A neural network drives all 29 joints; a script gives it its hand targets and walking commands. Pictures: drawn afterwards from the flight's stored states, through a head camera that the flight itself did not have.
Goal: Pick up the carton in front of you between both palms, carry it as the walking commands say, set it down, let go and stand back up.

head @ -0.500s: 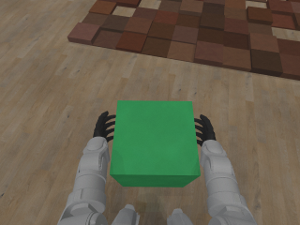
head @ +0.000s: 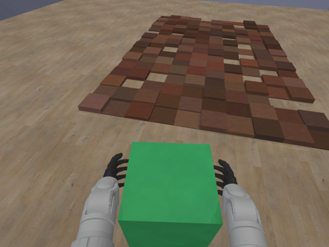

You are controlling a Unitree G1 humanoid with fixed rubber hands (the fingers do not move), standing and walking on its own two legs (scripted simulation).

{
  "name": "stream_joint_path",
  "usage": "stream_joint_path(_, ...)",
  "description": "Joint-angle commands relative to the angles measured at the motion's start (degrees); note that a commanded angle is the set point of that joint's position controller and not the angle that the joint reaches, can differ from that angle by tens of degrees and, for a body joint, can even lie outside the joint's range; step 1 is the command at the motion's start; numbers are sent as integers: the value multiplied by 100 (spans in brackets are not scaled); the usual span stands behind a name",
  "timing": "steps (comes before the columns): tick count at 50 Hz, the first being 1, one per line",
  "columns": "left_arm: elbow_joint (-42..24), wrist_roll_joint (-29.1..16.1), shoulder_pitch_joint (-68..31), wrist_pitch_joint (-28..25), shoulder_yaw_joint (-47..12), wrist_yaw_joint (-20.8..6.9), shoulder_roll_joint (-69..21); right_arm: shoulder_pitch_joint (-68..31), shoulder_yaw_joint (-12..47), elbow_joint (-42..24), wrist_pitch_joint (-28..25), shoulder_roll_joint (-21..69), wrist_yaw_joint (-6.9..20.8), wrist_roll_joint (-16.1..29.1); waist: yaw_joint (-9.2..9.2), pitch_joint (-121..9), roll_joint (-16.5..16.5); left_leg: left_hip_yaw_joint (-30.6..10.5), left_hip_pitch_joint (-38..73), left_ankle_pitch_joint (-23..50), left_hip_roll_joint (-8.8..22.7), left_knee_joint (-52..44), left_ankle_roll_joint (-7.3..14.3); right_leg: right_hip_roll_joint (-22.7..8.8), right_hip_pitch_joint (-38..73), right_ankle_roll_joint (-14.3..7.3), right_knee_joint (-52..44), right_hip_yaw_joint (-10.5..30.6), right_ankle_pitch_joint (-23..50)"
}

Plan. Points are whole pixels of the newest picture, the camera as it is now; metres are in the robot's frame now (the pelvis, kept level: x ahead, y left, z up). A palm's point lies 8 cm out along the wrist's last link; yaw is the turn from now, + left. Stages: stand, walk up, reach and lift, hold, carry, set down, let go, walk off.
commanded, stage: reach and lift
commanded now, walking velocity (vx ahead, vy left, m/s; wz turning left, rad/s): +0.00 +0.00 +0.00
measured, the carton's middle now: (168, 199) +0.29 +0.00 -0.05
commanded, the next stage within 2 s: hold in 0.96 s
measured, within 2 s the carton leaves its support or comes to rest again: neither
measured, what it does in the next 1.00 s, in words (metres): stands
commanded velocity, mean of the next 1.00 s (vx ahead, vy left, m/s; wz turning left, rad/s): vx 0.00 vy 0.00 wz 0.00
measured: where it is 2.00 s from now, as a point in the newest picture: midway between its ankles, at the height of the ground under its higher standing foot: outside the picture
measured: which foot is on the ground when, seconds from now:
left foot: down 0.00-1.00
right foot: down 0.00-1.00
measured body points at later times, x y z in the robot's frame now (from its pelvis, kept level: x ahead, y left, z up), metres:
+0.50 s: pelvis -0.01 +0.00 +0.00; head -0.04 +0.00 +0.45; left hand +0.30 +0.15 +0.03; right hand +0.30 -0.15 +0.02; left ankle +0.01 +0.13 -0.74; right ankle +0.00 -0.13 -0.74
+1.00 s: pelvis +0.00 +0.00 +0.01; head -0.04 +0.00 +0.45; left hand +0.30 +0.15 +0.04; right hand +0.30 -0.15 +0.04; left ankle +0.01 +0.13 -0.74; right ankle +0.00 -0.13 -0.74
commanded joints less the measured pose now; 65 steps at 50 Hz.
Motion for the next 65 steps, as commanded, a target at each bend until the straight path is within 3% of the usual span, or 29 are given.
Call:
stream_joint_path(1, 363, -944, -2209, 186, -2746, -1447, -5417, -2618, 2768, 68, 93, 5249, 1466, 1015, 8, -408, 53, 351, 432, 675, -239, -472, -35, 273, 225, -30, -488, -390, 579)
stream_joint_path(4, 427, -887, -2587, 192, -2578, -1502, -5462, -3017, 2644, 126, 112, 5314, 1526, 982, 22, -353, 37, 385, 380, 300, -232, -423, -5, 261, 152, -51, -454, -423, 214)
stream_joint_path(14, 397, -901, -3141, 232, -2631, -1565, -5544, -3509, 2666, 154, 157, 5451, 1563, 950, -14, -720, 18, 446, 576, 293, -247, -378, 10, 251, 356, -35, -427, -453, 225)
stream_joint_path(34, -185, -1017, -2517, 459, -2829, -1515, -5377, -2893, 2850, -419, 392, 5283, 1519, 1102, -14, -783, 23, 429, 1044, 1286, -305, -617, -64, 302, 899, 31, -660, -428, 1241)
stream_joint_path(47, -493, -1113, -2369, 646, -2935, -1491, -5331, -2760, 2950, -742, 570, 5185, 1515, 1184, -15, -661, 42, 402, 1182, 1420, -304, -709, -92, 322, 1005, 29, -744, -414, 1317)
stream_joint_path(52, -985, -1340, -2376, 811, -3305, -1466, -5375, -2781, 3362, -1235, 732, 5248, 1493, 1427, -9, -932, 25, 382, 1409, 1764, -304, -735, -104, 326, 1224, 64, -774, -397, 1649)
stream_joint_path(59, -740, -1141, -2387, 1068, -2927, -1460, -5090, -2734, 2953, -978, 1008, 5029, 1480, 1201, -17, -159, 27, 419, 1166, 878, -281, -913, -57, 284, 1015, 20, -931, -421, 834)
stream_joint_path(65, -701, -1165, -2754, 1027, -2949, -1515, -5216, -3120, 2991, -931, 974, 5165, 1523, 1244, -12, -356, 1, 447, 1161, 773, -277, -830, -39, 265, 1022, 30, -860, -438, 750)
